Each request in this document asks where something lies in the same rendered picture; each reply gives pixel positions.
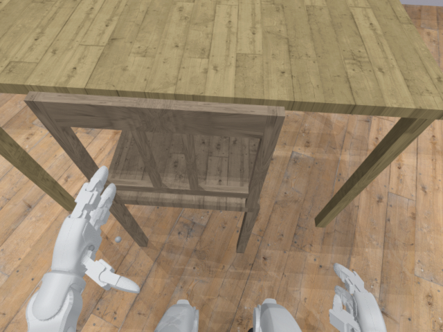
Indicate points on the table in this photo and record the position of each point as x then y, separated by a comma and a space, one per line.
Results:
361, 57

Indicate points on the robot right shin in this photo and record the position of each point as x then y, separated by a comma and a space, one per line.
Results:
268, 300

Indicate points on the chair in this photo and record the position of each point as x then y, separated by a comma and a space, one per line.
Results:
171, 153

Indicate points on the robot left hand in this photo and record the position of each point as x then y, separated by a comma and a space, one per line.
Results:
81, 229

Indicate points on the robot right hand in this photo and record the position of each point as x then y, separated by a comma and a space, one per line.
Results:
362, 311

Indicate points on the right robot thigh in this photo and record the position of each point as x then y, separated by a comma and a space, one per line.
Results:
273, 318

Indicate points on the robot left forearm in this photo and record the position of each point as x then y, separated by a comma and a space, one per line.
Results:
56, 306

